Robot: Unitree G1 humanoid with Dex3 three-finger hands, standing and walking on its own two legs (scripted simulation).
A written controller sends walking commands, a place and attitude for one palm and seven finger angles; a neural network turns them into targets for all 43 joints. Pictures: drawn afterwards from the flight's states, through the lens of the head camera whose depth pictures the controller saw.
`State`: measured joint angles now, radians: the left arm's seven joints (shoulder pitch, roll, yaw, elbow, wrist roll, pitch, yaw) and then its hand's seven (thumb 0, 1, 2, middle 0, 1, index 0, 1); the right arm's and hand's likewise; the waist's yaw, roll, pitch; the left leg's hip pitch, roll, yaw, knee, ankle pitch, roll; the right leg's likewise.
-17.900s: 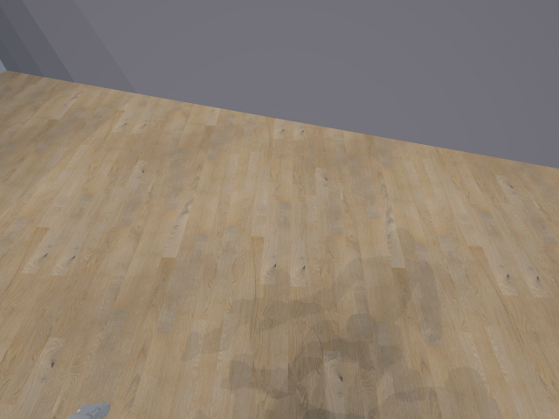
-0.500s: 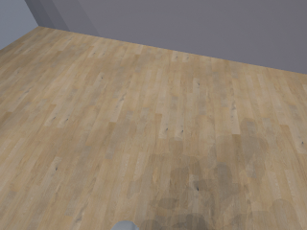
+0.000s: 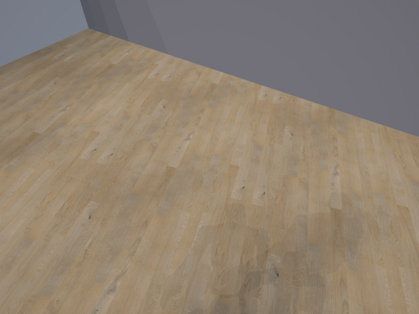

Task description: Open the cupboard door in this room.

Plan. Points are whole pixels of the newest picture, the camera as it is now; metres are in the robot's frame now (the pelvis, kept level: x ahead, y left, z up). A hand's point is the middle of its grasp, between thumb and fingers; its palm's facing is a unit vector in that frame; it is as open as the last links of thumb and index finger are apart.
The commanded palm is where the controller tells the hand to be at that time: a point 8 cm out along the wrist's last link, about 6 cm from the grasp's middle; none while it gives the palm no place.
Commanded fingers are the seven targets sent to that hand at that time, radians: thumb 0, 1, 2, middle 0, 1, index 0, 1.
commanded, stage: turn or walk to find it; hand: left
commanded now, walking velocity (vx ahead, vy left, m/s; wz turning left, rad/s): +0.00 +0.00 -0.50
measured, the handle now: out of the picture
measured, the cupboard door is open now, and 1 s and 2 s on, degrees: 0 0 0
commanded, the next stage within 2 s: none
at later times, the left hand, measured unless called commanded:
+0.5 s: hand out of the picture +0.08 +0.18 -0.17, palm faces -0.17 -0.96 -0.24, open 7.4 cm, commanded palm none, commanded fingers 0.00 0.90 0.90 -0.20 -0.30 -0.20 -0.30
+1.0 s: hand (165, 299) +0.18 +0.12 -0.16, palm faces -0.50 -0.83 -0.24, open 7.4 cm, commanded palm none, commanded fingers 0.00 0.90 0.90 -0.20 -0.30 -0.20 -0.30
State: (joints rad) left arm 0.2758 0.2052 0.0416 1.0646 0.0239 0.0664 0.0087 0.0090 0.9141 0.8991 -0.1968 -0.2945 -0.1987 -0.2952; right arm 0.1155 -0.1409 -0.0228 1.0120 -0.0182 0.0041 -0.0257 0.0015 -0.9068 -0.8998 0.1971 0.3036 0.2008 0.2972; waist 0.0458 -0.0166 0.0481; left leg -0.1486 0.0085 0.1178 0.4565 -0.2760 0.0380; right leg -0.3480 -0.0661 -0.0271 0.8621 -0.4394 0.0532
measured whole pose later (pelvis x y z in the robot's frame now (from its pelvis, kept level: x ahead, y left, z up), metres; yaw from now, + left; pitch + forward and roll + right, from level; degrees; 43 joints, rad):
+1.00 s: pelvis -0.02 +0.00 -0.01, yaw -30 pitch +0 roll +0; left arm 0.10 0.23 0.07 0.92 0.02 0.06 -0.03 0.01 0.91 0.90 -0.20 -0.29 -0.20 -0.30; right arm 0.25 -0.20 -0.06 0.97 -0.03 0.01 -0.01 0.00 -0.90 -0.90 0.20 0.30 0.20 0.30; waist -0.03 0.02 0.10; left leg -0.21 0.15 0.26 0.59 -0.36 -0.03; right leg -0.32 -0.04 -0.08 0.67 -0.36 0.04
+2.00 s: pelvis -0.03 -0.02 -0.02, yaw -59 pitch +0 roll +0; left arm 0.10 0.21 0.06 0.92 0.02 0.03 -0.02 0.01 0.91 0.90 -0.20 -0.29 -0.20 -0.30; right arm 0.27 -0.24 -0.07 0.99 -0.02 0.04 -0.02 0.00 -0.90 -0.90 0.20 0.30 0.20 0.30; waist -0.04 0.06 0.10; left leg -0.29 0.17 0.21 0.80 -0.49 -0.06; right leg -0.31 -0.01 -0.10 0.64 -0.32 -0.03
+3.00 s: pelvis -0.05 -0.05 -0.01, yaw -89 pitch +2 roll +0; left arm 0.11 0.21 0.07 0.94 0.03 0.03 -0.06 0.01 0.91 0.90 -0.20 -0.29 -0.20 -0.30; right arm 0.39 -0.23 -0.07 1.04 -0.04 -0.01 -0.01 0.00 -0.90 -0.90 0.20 0.30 0.20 0.30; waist -0.06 0.04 0.04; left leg -0.15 0.19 0.31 0.56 -0.40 -0.07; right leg -0.30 -0.05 -0.12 0.59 -0.35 0.00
